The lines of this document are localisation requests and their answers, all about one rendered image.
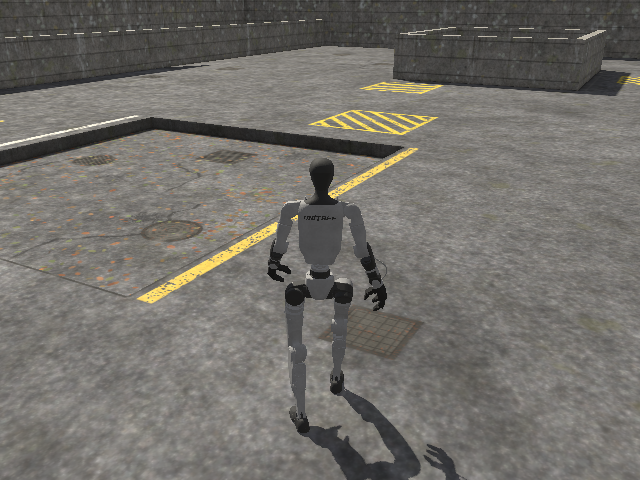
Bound left robot hand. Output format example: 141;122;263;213
267;264;291;282

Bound right robot hand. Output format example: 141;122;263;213
364;284;387;311

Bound robot left forearm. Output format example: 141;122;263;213
268;238;284;269

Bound robot head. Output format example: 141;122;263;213
304;158;338;205

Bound robot right upper arm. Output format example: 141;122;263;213
342;202;370;258

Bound robot left upper arm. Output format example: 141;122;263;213
273;200;301;254

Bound right robot thigh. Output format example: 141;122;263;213
331;278;353;336

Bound robot right forearm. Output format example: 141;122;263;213
360;242;383;289

